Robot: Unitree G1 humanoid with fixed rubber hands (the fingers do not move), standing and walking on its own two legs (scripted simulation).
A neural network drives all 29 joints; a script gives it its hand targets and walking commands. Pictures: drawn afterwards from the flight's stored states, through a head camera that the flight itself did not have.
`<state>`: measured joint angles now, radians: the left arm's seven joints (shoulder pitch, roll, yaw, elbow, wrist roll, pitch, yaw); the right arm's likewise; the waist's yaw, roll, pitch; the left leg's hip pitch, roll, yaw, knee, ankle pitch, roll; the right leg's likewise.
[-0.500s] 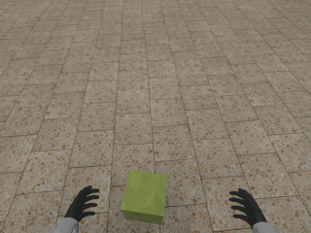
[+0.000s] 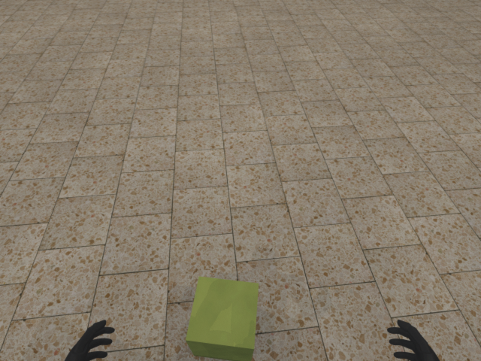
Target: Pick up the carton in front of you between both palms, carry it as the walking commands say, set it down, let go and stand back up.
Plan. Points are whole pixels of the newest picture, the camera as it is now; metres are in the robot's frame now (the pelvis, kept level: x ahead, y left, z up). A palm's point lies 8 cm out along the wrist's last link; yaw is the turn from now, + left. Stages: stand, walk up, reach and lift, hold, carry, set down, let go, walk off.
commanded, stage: stand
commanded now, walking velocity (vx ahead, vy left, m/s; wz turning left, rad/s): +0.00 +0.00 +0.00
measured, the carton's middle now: (225, 320) +0.35 +0.07 -0.65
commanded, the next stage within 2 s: none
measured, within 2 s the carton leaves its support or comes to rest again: neither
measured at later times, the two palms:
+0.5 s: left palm out of the picture +0.09 +0.30 -0.09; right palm out of the picture +0.10 -0.30 -0.09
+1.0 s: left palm out of the picture +0.07 +0.31 -0.10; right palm out of the picture +0.07 -0.31 -0.09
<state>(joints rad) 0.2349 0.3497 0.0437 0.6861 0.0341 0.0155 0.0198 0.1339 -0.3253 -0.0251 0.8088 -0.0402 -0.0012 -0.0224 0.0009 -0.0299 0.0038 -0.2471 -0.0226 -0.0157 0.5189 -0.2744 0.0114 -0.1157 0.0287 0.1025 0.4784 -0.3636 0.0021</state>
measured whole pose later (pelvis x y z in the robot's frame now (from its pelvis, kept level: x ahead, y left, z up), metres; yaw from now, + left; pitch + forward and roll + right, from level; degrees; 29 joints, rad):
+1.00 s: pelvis -0.02 +0.00 +0.01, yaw +0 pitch -2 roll +0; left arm 0.18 0.38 0.01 0.94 0.02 0.00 0.02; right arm 0.10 -0.37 -0.01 1.05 -0.02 -0.01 -0.01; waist -0.01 -0.02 0.03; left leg -0.17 -0.03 -0.01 0.38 -0.18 0.02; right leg -0.04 0.02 0.11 0.35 -0.27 0.01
